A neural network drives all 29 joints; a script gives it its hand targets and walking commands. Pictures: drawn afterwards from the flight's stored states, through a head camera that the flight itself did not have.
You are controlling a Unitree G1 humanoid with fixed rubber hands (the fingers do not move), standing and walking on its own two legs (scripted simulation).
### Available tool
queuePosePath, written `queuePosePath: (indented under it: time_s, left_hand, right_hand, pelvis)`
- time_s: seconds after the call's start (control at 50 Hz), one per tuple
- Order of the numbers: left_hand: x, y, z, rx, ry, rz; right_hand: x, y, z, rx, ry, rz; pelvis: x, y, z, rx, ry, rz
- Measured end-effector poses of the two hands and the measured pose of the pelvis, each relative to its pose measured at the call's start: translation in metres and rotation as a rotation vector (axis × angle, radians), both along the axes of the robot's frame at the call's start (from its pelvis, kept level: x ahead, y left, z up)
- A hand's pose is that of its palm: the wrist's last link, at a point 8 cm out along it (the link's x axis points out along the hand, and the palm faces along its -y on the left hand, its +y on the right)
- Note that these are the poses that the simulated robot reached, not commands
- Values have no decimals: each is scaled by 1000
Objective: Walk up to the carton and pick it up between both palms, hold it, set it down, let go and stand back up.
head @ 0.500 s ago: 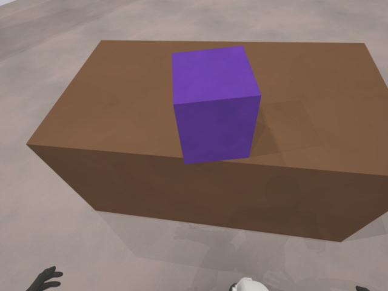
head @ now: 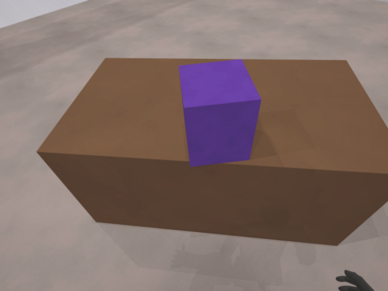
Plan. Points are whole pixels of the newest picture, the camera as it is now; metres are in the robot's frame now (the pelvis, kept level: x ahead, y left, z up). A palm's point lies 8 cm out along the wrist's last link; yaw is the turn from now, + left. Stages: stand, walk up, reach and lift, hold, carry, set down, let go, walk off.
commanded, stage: walk up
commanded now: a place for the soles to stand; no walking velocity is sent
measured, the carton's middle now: (215, 114) +0.64 -0.04 -0.03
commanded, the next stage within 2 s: none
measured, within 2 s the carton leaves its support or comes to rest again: neither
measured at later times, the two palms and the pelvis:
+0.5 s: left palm out of the picture +0.16 +0.32 -0.10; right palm out of the picture +0.09 -0.32 -0.09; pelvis +0.03 +0.02 +0.00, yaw -6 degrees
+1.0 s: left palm (62, 280) +0.18 +0.31 -0.09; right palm out of the picture +0.12 -0.31 -0.09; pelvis +0.04 +0.01 +0.01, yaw -6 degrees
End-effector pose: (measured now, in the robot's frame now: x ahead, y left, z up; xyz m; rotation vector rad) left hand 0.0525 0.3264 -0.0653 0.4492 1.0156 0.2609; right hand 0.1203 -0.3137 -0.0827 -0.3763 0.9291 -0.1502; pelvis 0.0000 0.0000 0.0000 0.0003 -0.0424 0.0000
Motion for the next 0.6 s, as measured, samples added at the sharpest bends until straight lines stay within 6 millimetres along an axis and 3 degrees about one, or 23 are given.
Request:
queuePosePath:
  time_s: [0.1, 0.18, 0.32, 0.48, 0.6]
  left_hand:
    - [14, 22, -14, -13, 10, -23]
    - [33, 22, -24, -41, 34, -50]
    - [59, 11, -30, -51, 37, -102]
    - [98, -6, -32, -99, 24, -120]
    - [128, -13, -26, -100, 10, -137]
  right_hand:
    - [-17, 13, -8, -32, 20, -30]
    - [-31, 19, -4, -40, 15, -80]
    - [-40, -2, -1, -66, 36, -132]
    - [-35, -2, -4, -59, 85, -163]
    - [-14, 1, -5, -34, 78, -174]
  pelvis:
    - [0, 19, -10, 13, -5, -23]
    - [3, 24, -8, 6, -6, -51]
    - [10, 17, -10, -16, -5, -83]
    - [30, 17, -4, -5, 13, -100]
    - [39, 15, 1, -2, 16, -104]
